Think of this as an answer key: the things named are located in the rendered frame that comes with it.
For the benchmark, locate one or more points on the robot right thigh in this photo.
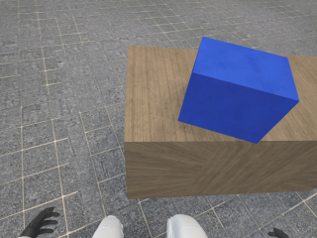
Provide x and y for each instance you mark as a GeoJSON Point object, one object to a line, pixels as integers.
{"type": "Point", "coordinates": [184, 226]}

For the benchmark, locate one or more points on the left robot hand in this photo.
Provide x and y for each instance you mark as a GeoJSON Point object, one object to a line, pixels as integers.
{"type": "Point", "coordinates": [33, 229]}

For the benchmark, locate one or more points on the carton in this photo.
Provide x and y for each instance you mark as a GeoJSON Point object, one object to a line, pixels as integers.
{"type": "Point", "coordinates": [237, 91]}

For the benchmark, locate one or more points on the pedestal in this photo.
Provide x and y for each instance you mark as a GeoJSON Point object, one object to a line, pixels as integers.
{"type": "Point", "coordinates": [165, 157]}

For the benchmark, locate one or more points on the right robot hand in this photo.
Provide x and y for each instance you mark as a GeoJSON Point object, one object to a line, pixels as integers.
{"type": "Point", "coordinates": [277, 233]}

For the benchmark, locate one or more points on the robot thigh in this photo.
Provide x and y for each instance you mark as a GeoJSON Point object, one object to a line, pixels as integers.
{"type": "Point", "coordinates": [184, 226]}
{"type": "Point", "coordinates": [110, 227]}

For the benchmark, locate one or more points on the robot left thigh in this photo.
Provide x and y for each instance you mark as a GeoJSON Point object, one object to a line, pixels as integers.
{"type": "Point", "coordinates": [110, 227]}

